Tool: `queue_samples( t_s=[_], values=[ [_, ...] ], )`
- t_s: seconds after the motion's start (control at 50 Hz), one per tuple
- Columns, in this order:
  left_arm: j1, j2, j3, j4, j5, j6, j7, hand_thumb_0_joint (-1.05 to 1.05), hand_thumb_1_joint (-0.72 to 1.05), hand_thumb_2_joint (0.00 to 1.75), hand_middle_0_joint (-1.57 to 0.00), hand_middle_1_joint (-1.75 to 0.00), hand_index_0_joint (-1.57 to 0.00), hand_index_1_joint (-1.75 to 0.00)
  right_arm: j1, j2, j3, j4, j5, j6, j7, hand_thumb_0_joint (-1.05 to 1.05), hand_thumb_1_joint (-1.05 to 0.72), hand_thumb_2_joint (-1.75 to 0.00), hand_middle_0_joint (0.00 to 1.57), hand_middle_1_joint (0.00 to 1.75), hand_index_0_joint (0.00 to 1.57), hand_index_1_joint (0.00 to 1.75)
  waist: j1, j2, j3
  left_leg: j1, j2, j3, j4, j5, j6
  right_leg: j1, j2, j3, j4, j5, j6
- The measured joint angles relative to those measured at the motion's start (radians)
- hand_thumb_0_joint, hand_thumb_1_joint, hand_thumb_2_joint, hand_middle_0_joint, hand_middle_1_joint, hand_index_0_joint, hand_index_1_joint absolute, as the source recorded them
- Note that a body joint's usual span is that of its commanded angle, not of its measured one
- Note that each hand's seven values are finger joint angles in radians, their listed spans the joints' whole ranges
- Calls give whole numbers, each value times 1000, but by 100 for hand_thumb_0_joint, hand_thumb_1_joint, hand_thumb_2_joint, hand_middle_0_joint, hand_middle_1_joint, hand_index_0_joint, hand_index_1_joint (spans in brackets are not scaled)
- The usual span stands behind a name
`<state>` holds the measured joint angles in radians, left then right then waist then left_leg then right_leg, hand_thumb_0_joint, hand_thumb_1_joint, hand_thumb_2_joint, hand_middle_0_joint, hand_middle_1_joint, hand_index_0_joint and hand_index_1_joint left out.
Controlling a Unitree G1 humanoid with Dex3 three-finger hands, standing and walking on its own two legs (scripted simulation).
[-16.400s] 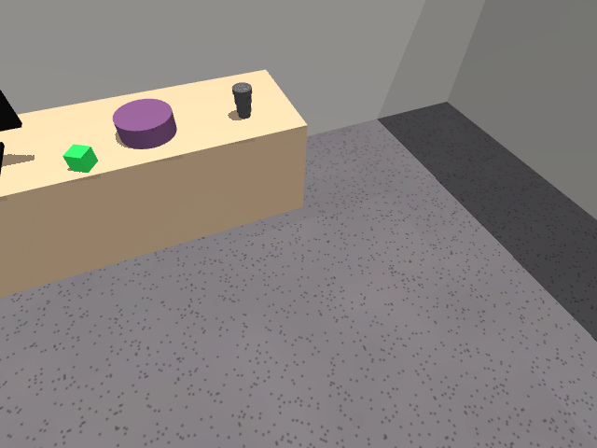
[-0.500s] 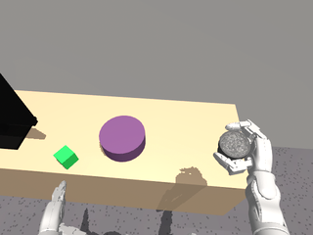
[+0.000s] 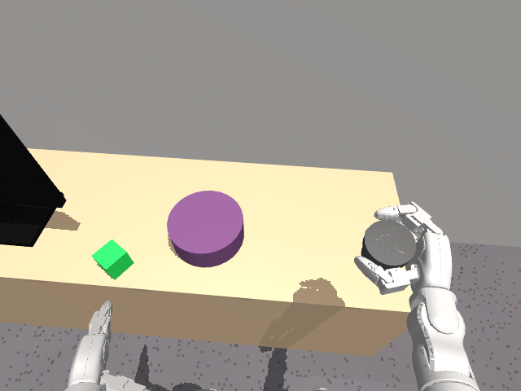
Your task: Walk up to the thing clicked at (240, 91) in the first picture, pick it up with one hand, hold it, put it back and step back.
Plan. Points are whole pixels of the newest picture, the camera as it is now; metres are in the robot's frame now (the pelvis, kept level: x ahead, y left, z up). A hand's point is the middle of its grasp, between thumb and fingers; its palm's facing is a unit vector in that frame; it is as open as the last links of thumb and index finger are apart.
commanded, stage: hold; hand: right
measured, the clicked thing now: (381, 255) +0.33 -0.17 +0.02
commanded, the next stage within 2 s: crouch in 1.62 s
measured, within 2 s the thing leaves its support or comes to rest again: neither
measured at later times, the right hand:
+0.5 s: hand (385, 247) +0.33 -0.16 +0.05, palm faces +0.12 +0.99 +0.00, open 9.8 cm
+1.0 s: hand (382, 246) +0.33 -0.16 +0.05, palm faces +0.11 +0.99 +0.00, open 9.9 cm
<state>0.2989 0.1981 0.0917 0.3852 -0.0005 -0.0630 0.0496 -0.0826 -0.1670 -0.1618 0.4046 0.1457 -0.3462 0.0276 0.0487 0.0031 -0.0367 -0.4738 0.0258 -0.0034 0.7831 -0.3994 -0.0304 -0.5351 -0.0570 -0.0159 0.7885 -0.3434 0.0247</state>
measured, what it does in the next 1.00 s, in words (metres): stands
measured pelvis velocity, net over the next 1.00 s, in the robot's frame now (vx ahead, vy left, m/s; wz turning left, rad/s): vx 0.00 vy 0.00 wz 0.00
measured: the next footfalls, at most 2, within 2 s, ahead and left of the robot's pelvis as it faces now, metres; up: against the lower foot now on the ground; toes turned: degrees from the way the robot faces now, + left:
none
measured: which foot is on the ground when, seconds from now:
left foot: down 0.00-1.00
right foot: down 0.00-1.00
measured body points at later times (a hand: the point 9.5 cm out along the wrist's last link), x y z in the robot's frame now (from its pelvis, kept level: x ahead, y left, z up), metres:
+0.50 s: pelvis +0.00 +0.00 +0.00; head +0.04 +0.00 +0.45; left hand +0.16 +0.26 -0.06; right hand +0.32 -0.22 +0.05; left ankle +0.00 +0.14 -0.71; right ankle +0.03 -0.13 -0.71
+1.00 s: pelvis +0.00 +0.00 +0.00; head +0.03 -0.01 +0.45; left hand +0.16 +0.26 -0.06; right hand +0.32 -0.21 +0.05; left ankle +0.00 +0.14 -0.71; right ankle +0.03 -0.13 -0.71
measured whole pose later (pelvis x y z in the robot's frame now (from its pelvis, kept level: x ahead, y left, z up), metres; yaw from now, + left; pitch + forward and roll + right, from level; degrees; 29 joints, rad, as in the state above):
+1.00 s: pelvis +0.00 +0.00 +0.00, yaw +0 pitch +5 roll +0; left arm 0.30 0.20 0.09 0.39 0.00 -0.06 0.04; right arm -0.12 -0.16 -0.16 0.45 0.14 -0.36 0.03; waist 0.05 0.01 -0.04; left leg -0.48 0.03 -0.01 0.78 -0.40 -0.03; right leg -0.54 -0.05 -0.02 0.79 -0.34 0.02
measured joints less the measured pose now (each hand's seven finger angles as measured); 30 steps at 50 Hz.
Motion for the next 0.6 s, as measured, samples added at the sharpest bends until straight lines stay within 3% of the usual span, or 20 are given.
queue_samples(
  t_s=[0.6],
  values=[
    [-5,1,-3,10,2,3,-3,-1,-53,5,-5,-6,-5,-6,-4,2,-5,29,3,-15,10,-4,39,-107,70,108,75,109,0,1,-5,-3,1,1,-1,-4,0,-3,1,2,-2,-3,0]
  ],
)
